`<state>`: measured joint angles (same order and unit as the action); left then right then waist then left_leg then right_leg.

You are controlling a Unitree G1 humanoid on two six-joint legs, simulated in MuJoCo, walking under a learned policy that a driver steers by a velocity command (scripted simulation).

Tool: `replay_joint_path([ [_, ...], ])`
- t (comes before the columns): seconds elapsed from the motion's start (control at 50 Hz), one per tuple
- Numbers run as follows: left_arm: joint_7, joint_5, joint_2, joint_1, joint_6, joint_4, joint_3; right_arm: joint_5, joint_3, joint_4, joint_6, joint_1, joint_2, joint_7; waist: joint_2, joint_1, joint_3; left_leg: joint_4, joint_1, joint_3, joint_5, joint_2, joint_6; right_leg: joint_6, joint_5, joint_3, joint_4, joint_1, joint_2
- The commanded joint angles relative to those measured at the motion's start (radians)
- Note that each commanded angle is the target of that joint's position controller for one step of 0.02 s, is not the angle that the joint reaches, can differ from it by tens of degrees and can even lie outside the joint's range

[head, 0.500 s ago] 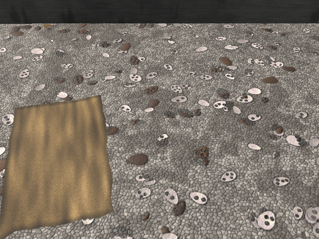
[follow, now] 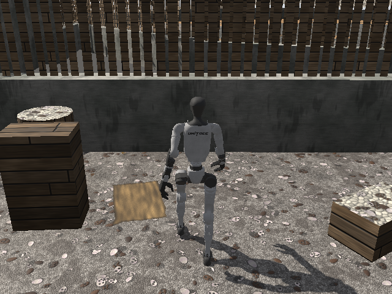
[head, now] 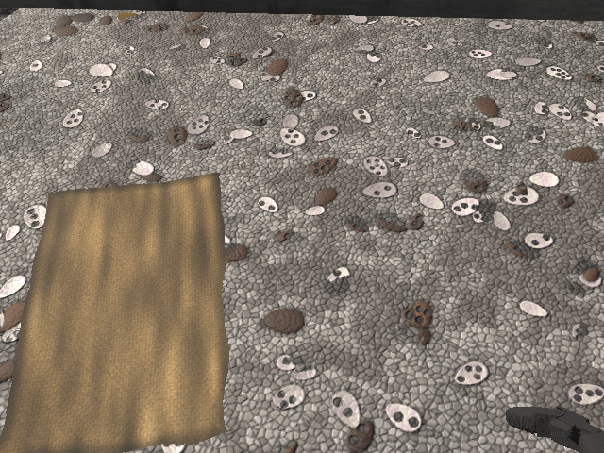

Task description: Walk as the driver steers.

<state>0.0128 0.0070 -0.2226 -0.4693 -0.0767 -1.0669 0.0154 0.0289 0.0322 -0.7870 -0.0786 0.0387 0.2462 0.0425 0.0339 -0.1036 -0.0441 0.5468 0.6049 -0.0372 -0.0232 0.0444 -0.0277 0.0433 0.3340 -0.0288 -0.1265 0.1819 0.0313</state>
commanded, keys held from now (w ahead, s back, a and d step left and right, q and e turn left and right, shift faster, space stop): w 0.30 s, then w+e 0.20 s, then no key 0.50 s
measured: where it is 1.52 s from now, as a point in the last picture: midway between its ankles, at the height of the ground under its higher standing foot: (365, 427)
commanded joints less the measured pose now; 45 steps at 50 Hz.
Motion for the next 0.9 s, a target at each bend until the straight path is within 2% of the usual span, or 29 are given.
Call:
replay_joint_path([
  [0.02,0.009,0.003,-0.197,-0.012,0.003,0.032,0.046,0.001,0.025,0.091,-0.025,0.095,0.099,0.011,-0.136,0.075,-0.058,-0.042,-0.059,-0.012,0.032,-0.037,-0.047,0.103,-0.782,0.074,-0.076,-0.041,-0.287],
  [0.04,0.010,-0.001,-0.211,0.000,0.010,0.038,0.052,-0.001,0.038,0.074,-0.023,0.029,0.127,0.007,-0.159,0.117,0.003,-0.029,-0.152,-0.028,0.068,-0.066,-0.066,0.093,-0.968,0.068,-0.163,-0.017,-0.289],
  [0.06,0.010,-0.007,-0.212,0.018,0.021,0.046,0.054,0.001,0.060,0.031,-0.020,-0.117,0.163,0.000,-0.166,0.193,0.098,-0.037,-0.329,-0.049,0.070,-0.096,-0.095,0.076,-1.097,0.044,-0.330,-0.034,-0.265],
  [0.08,0.009,-0.013,-0.200,0.032,0.025,0.061,0.048,-0.001,0.079,-0.021,-0.013,-0.296,0.200,-0.013,-0.156,0.272,0.202,-0.020,-0.611,0.006,0.052,-0.044,-0.134,0.050,-1.013,0.036,-0.549,-0.192,-0.231],
  [0.1,-0.003,-0.024,-0.091,-0.063,0.012,0.087,0.017,-0.030,0.100,-0.054,-0.008,-0.451,0.288,-0.021,0.044,0.248,0.379,-0.011,-1.032,0.403,0.176,0.223,-0.274,0.000,-0.542,0.013,-0.937,-0.575,-0.098],
  [0.12,-0.013,-0.003,-0.044,-0.095,-0.015,0.065,0.000,-0.022,0.083,-0.073,-0.003,-0.461,0.232,-0.017,0.185,0.227,0.491,-0.213,-1.112,0.802,0.345,0.366,-0.369,-0.018,0.210,0.116,-1.196,-0.760,0.038],
  [0.14,-0.020,0.028,-0.155,0.020,-0.040,0.103,0.032,-0.011,0.062,-0.068,-0.007,-0.366,0.173,-0.016,0.122,0.226,0.298,-0.271,-0.950,0.710,0.418,0.318,-0.308,0.006,0.193,0.172,-1.275,-0.864,-0.029],
  [0.16,-0.019,0.049,-0.181,0.111,-0.053,0.136,0.040,-0.014,0.052,-0.052,-0.012,-0.276,0.139,-0.016,0.067,0.193,0.159,-0.303,-0.772,0.549,0.367,0.282,-0.269,0.022,0.107,0.140,-1.249,-0.875,-0.083],
  [0.18,-0.011,0.043,-0.166,0.147,-0.054,0.143,0.042,-0.022,0.043,-0.051,-0.022,-0.212,0.113,-0.010,-0.010,0.152,0.072,-0.343,-0.608,0.431,0.257,0.239,-0.244,0.019,0.032,0.117,-1.175,-0.841,-0.128],
  [0.2,-0.004,0.027,-0.159,0.139,-0.044,0.139,0.052,-0.032,0.035,-0.050,-0.032,-0.178,0.085,-0.006,-0.002,0.114,0.049,-0.368,-0.513,0.342,0.180,0.196,-0.219,0.015,-0.016,0.118,-1.112,-0.776,-0.162],
  [0.22,-0.002,0.020,-0.130,0.108,-0.030,0.134,0.049,-0.036,0.033,-0.056,-0.034,-0.167,0.080,-0.003,0.022,0.087,0.043,-0.397,-0.445,0.296,0.159,0.176,-0.217,0.007,-0.035,0.119,-1.086,-0.720,-0.176],
  [0.26,0.000,0.012,-0.094,0.101,-0.009,0.142,0.045,-0.028,0.035,-0.079,-0.039,-0.184,0.094,-0.003,0.026,0.065,0.019,-0.440,-0.365,0.239,0.123,0.166,-0.231,-0.013,-0.042,0.102,-1.020,-0.703,-0.192],
  [0.3,0.005,0.002,-0.106,0.181,-0.001,0.183,0.048,-0.030,0.042,-0.098,-0.043,-0.216,0.130,-0.016,0.020,0.072,-0.016,-0.471,-0.345,0.201,0.107,0.163,-0.241,-0.041,-0.122,0.092,-0.919,-0.768,-0.206],
  [0.42,-0.021,0.009,-0.084,0.393,-0.011,0.250,0.032,-0.026,0.050,-0.136,-0.038,-0.312,0.179,-0.046,0.000,0.150,-0.027,-0.481,-0.428,0.028,0.046,0.134,-0.178,-0.044,-0.451,0.033,-0.546,-0.759,-0.156],
  [0.5,-0.044,0.017,-0.099,0.486,-0.009,0.311,0.030,-0.017,0.055,-0.168,-0.016,-0.373,0.184,-0.048,-0.006,0.174,-0.044,-0.424,-0.631,-0.004,0.015,0.202,-0.152,-0.003,-0.386,0.049,-0.460,-0.841,-0.136],
  [0.54,-0.059,0.005,-0.111,0.481,-0.013,0.332,0.036,-0.017,0.056,-0.172,0.006,-0.364,0.188,-0.052,0.005,0.149,-0.037,-0.315,-0.679,-0.017,-0.232,0.214,-0.129,0.024,-0.291,0.021,-0.423,-0.798,-0.100],
  [0.56,-0.063,-0.001,-0.136,0.418,-0.015,0.324,0.048,-0.018,0.057,-0.168,0.017,-0.350,0.200,-0.056,0.028,0.111,0.011,-0.218,-0.691,-0.023,-0.426,0.207,-0.111,0.038,-0.261,-0.003,-0.413,-0.705,-0.065],
  [0.58,-0.064,-0.005,-0.171,0.282,-0.018,0.287,0.070,-0.019,0.055,-0.161,0.028,-0.329,0.200,-0.059,0.023,0.038,0.092,-0.045,-0.674,-0.051,-0.552,0.167,-0.080,0.061,-0.321,-0.030,-0.366,-0.535,-0.020],
  [0.6,-0.054,-0.009,-0.240,0.168,-0.017,0.258,0.095,-0.032,0.044,-0.149,0.029,-0.358,0.182,-0.064,-0.032,0.004,0.188,0.165,-0.554,-0.090,-0.438,0.111,-0.029,0.088,-0.590,0.027,-0.372,-0.304,-0.062],
  [0.62,-0.041,-0.028,-0.335,0.083,-0.006,0.250,0.110,-0.068,0.011,-0.129,0.011,-0.465,0.092,-0.054,-0.258,0.047,0.350,0.550,-0.197,-0.108,0.196,-0.022,0.041,0.241,-0.984,0.375,-0.461,0.098,-0.330],
  [0.64,-0.043,-0.019,-0.283,0.046,0.002,0.244,0.091,-0.041,-0.002,-0.173,-0.009,-0.532,0.075,-0.040,-0.283,0.040,0.533,0.780,-0.060,0.064,0.714,-0.115,0.065,0.375,-1.034,0.655,-0.358,0.226,-0.472],
  [0.66,-0.046,-0.013,-0.235,0.086,0.008,0.255,0.078,-0.002,0.028,-0.168,-0.015,-0.449,0.176,-0.034,-0.158,0.018,0.467,0.829,-0.038,0.147,0.683,-0.050,0.049,0.323,-0.979,0.525,-0.335,0.121,-0.415],
  [0.68,-0.041,-0.006,-0.206,0.182,0.009,0.270,0.069,0.013,0.026,-0.136,-0.014,-0.352,0.168,-0.039,-0.120,0.038,0.310,0.783,0.018,0.110,0.619,-0.002,0.042,0.275,-0.926,0.385,-0.316,-0.024,-0.368],
  [0.7,-0.039,-0.009,-0.172,0.253,0.006,0.279,0.057,0.001,0.027,-0.136,-0.005,-0.306,0.153,-0.051,-0.050,0.063,0.209,0.708,0.005,0.096,0.557,0.034,0.046,0.241,-0.878,0.305,-0.269,-0.176,-0.323],
  [0.72,-0.037,-0.016,-0.146,0.300,0.003,0.281,0.049,-0.011,0.032,-0.139,0.013,-0.306,0.148,-0.063,-0.055,0.100,0.170,0.637,-0.069,0.099,0.506,0.063,0.048,0.218,-0.827,0.250,-0.227,-0.298,-0.293],
  [0.76,-0.041,-0.037,-0.137,0.343,-0.003,0.275,0.047,-0.021,0.029,-0.158,0.045,-0.359,0.108,-0.075,-0.097,0.147,0.162,0.554,-0.215,0.090,0.433,0.060,0.062,0.216,-0.833,0.177,-0.177,-0.441,-0.256],
  [0.8,-0.036,-0.039,-0.146,0.363,-0.007,0.264,0.048,-0.027,0.027,-0.159,0.057,-0.363,0.091,-0.085,-0.116,0.165,0.166,0.426,-0.250,0.083,0.386,0.054,0.075,0.222,-0.846,0.130,-0.163,-0.471,-0.241],
  [0.84,-0.026,-0.034,-0.152,0.372,0.000,0.252,0.048,-0.032,0.025,-0.154,0.065,-0.327,0.089,-0.089,-0.123,0.156,0.179,0.294,-0.278,0.081,0.316,0.054,0.080,0.209,-0.760,0.108,-0.156,-0.462,-0.228],
  [0.9,-0.014,-0.031,-0.159,0.356,0.019,0.227,0.046,-0.028,0.031,-0.148,0.077,-0.267,0.104,-0.089,-0.128,0.128,0.162,0.177,-0.314,0.077,0.247,0.046,0.079,0.192,-0.483,0.129,-0.124,-0.463,-0.227],
])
